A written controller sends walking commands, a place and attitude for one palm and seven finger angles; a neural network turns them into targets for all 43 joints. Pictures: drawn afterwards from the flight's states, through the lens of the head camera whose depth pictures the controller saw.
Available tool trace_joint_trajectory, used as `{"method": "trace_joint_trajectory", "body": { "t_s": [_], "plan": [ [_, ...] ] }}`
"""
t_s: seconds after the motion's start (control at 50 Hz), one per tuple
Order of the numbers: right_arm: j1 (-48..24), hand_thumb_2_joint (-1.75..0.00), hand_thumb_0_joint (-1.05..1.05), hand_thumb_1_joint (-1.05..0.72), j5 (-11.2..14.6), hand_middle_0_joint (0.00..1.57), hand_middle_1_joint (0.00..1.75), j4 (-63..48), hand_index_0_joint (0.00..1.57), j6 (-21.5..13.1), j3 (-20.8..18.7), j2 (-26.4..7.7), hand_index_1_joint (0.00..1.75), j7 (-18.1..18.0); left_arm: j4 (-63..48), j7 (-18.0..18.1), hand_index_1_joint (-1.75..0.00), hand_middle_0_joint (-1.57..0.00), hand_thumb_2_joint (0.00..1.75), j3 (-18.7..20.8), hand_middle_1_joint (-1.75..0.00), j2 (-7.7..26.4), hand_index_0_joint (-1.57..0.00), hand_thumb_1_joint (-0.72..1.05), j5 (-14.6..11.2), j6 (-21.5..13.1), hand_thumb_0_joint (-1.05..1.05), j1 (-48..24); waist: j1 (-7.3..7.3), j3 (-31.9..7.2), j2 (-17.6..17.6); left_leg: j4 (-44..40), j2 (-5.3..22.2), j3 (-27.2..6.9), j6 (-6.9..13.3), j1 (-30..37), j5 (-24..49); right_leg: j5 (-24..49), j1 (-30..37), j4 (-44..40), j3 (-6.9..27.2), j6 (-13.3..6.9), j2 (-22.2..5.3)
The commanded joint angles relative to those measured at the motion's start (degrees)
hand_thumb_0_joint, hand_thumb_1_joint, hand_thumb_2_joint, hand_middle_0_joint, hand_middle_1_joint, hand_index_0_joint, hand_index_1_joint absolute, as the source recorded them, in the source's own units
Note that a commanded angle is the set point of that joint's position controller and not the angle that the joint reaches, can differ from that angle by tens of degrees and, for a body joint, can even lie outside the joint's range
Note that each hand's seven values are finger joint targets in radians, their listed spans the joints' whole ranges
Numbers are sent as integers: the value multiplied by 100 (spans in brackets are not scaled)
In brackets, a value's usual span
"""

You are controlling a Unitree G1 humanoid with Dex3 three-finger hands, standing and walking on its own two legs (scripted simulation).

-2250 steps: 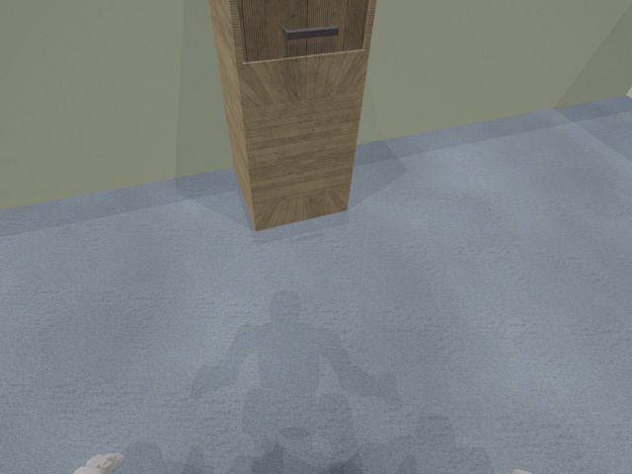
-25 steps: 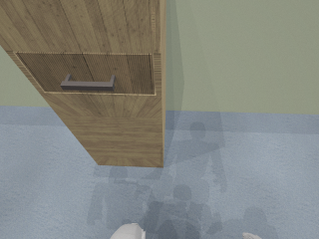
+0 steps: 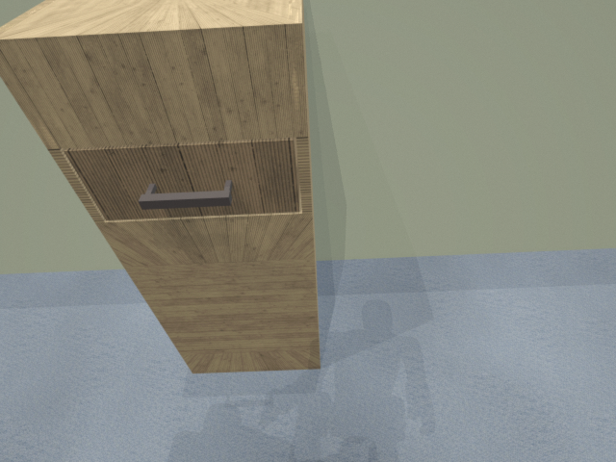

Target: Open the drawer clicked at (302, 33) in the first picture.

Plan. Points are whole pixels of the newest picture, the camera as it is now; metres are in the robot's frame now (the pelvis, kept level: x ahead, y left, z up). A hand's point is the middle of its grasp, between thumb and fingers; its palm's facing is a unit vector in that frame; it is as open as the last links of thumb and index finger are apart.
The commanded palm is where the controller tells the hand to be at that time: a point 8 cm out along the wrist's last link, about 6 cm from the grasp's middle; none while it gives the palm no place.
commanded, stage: come to a stop and stand still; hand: left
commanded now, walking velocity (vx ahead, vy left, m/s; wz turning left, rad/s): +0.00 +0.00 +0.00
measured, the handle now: (188, 193) +0.54 +0.25 +0.06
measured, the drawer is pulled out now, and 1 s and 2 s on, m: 0.00 0.00 0.00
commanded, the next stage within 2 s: look again from close up in 1.12 s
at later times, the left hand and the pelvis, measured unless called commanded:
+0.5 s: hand out of the picture +0.00 +0.13 -0.17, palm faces +0.01 -0.98 -0.18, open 7.4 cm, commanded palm none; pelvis +0.01 -0.03 +0.01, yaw +0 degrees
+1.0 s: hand out of the picture +0.02 +0.12 -0.16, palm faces +0.04 -0.98 -0.19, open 7.4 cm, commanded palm none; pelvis +0.03 -0.05 +0.01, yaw +1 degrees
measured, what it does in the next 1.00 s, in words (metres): shifts its weight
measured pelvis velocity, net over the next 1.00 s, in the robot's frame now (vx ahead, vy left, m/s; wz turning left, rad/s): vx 0.03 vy -0.05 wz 0.01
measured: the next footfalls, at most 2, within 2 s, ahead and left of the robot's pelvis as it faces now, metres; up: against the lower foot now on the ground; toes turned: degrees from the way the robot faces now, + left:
none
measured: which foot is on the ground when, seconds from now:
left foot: down 0.00-1.00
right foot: down 0.00-1.00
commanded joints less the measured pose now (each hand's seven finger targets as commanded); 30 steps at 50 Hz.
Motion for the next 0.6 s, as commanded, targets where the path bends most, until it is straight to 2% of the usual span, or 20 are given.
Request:
{"method": "trace_joint_trajectory", "body": {
  "t_s": [0.0,0.08,0.18,0.22,0.26,0.4,0.46,0.5,0.58],
  "plan": [
    [111,-90,0,-90,-40,20,30,-242,20,-119,-144,-653,30,-36,-217,6,-30,-20,90,127,-30,677,-20,90,-29,-127,0,255,58,420,-410,-1324,644,-1004,74,-207,-1102,-419,-450,-878,270,-337,-137],
    [287,-90,0,-90,-27,20,30,-24,20,-163,-110,-587,30,-42,-120,-6,-30,-20,90,113,-30,683,-20,90,-50,-179,0,209,18,160,-403,-1205,643,-863,35,180,-551,-162,-384,-1041,311,-337,-216],
    [395,-90,0,-90,-3,20,30,249,20,-160,-65,-525,30,-52,98,-19,-30,-20,90,76,-30,647,-20,90,-64,-215,0,270,-3,300,-440,-1101,606,-733,-36,296,-298,-196,-470,-1292,413,-352,-278],
    [454,-90,0,-90,2,20,30,354,20,-166,-51,-514,30,-62,195,-21,-30,-20,90,67,-30,615,-20,90,-77,-227,0,297,-19,345,-329,-1088,602,-708,-58,344,-206,-164,-505,-1337,460,-368,-278],
    [513,-90,0,-90,8,20,30,460,20,-179,-34,-477,30,-70,295,-24,-30,-20,90,55,-30,591,-20,90,-86,-239,0,346,-11,330,-229,-1108,621,-691,-69,376,-91,-24,-434,-1334,424,-369,-276],
    [592,-90,0,-90,24,20,30,694,20,-170,0,-356,30,-107,562,-14,-30,-20,90,33,-30,425,-20,90,-91,-255,0,467,-5,481,-252,-1071,645,-650,-101,398,120,162,-388,-1422,398,-370,-245],
    [589,-90,0,-90,21,20,30,761,20,-181,7,-321,30,-122,646,-14,-30,-20,90,33,-30,369,-20,90,-97,-265,0,537,14,385,-172,-1057,668,-617,-102,502,296,368,-314,-1406,377,-371,-246],
    [584,-90,0,-90,28,20,30,773,20,-173,0,-293,30,-126,672,-7,-30,-20,90,34,-30,349,-20,90,-89,-274,0,546,2,393,-317,-993,661,-584,-110,516,429,479,-289,-1430,397,-367,-251],
    [560,-90,0,-90,32,20,30,828,20,-174,4,-259,30,-136,705,2,-30,-20,90,36,-30,303,-20,90,-86,-289,0,579,11,397,-356,-959,668,-560,-122,589,573,639,-258,-1444,377,-366,-250]
  ]
}}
